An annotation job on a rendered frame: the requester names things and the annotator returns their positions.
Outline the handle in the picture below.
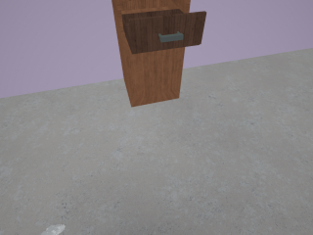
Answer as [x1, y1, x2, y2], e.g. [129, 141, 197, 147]
[158, 31, 184, 43]

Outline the drawer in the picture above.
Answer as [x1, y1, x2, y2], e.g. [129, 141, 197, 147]
[121, 9, 206, 55]

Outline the left robot hand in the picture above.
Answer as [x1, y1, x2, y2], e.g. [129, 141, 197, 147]
[40, 224, 66, 235]

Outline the cabinet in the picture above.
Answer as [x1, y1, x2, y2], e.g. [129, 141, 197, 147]
[112, 0, 191, 108]

